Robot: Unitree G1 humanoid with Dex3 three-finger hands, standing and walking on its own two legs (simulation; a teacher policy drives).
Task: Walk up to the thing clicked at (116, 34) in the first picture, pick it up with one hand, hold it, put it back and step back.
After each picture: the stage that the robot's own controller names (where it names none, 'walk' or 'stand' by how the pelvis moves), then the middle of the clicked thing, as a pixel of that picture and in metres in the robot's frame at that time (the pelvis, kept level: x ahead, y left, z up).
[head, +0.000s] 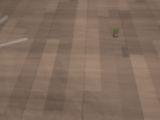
stand; (115, 32) +1.63 -0.44 -0.72
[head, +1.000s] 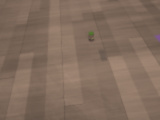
walk; (91, 36) +1.55 -0.02 -0.70
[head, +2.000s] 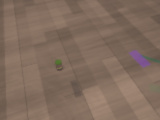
walk; (58, 65) +1.06 +0.28 -0.72
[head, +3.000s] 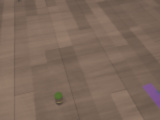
walk; (58, 98) +0.67 +0.22 -0.70
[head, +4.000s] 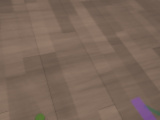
walk; out of the picture +0.44 +0.23 -0.70
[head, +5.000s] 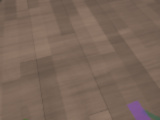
stand; out of the picture +0.41 +0.44 -0.69
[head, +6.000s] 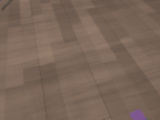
stand; out of the picture +0.40 +0.40 -0.72
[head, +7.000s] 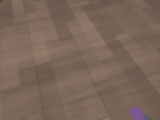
walk; out of the picture +0.36 +0.41 -0.71
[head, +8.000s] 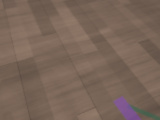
walk; out of the picture +0.37 +0.45 -0.67
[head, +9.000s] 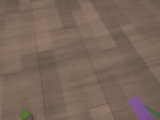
walk; (27, 116) +0.46 +0.43 -0.67
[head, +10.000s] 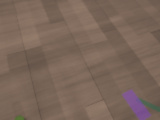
stand; out of the picture +0.37 +0.40 -0.68
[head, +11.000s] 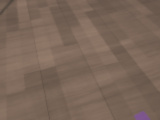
stand; out of the picture +0.37 +0.36 -0.71
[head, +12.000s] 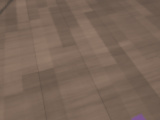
stand; out of the picture +0.35 +0.38 -0.73
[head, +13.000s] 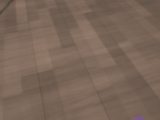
stand; out of the picture +0.34 +0.39 -0.73
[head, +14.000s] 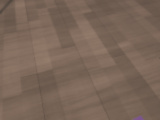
stand; out of the picture +0.33 +0.39 -0.73
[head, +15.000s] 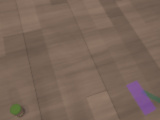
go down; (18, 110) +0.36 +0.39 -0.60
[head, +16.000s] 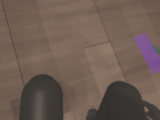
go down; out of the picture +0.38 +0.43 -0.30
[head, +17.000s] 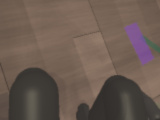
close in; out of the picture +0.36 +0.45 -0.26
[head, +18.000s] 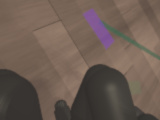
rest palm; out of the picture +0.33 +0.47 -0.21
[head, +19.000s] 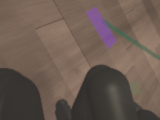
lift; out of the picture +0.32 +0.45 -0.21
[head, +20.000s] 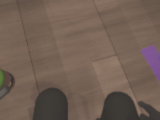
lift; out of the picture +0.31 +0.29 -0.03
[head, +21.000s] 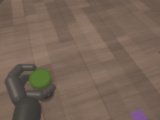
hold; (43, 86) +0.34 +0.15 +0.04
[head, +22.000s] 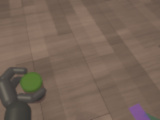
hold; (34, 88) +0.34 +0.18 +0.00
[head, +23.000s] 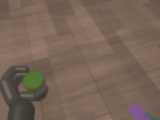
hold; (36, 87) +0.35 +0.17 +0.00
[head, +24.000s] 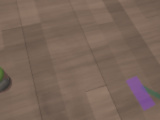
crouch; out of the picture +0.36 +0.30 -0.05
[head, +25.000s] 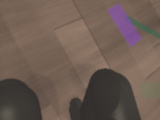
lower; out of the picture +0.41 +0.44 -0.14
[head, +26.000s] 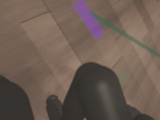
lower; out of the picture +0.36 +0.45 -0.22
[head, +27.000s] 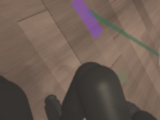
lower; out of the picture +0.37 +0.45 -0.22
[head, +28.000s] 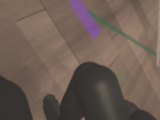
lower; out of the picture +0.37 +0.44 -0.22
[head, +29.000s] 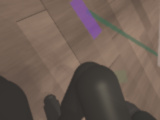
lower; out of the picture +0.38 +0.43 -0.22
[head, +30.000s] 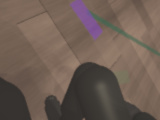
open; out of the picture +0.38 +0.44 -0.22
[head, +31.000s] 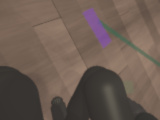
stand; out of the picture +0.38 +0.43 -0.24
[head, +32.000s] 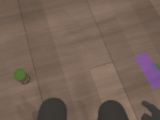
walk; (22, 77) +0.44 +0.35 -0.47
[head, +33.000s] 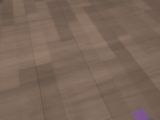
stand; out of the picture +0.39 +0.32 -0.67
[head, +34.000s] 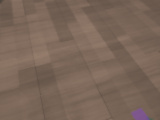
stand; out of the picture +0.40 +0.32 -0.67
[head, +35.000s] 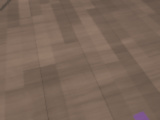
stand; out of the picture +0.40 +0.31 -0.70
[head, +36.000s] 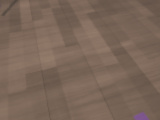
stand; out of the picture +0.41 +0.31 -0.73
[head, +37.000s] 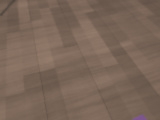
stand; out of the picture +0.38 +0.33 -0.73
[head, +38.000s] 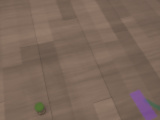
walk; (40, 108) +0.44 +0.27 -0.70
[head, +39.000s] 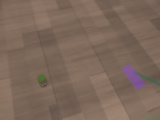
walk; (42, 81) +0.69 +0.32 -0.70
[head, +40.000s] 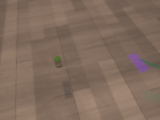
stand; (58, 62) +1.04 +0.31 -0.70
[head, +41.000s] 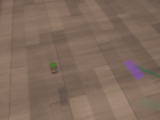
stand; (53, 68) +1.01 +0.30 -0.72
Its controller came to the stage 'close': yes
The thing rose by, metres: 0.73
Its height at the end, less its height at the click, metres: +0.00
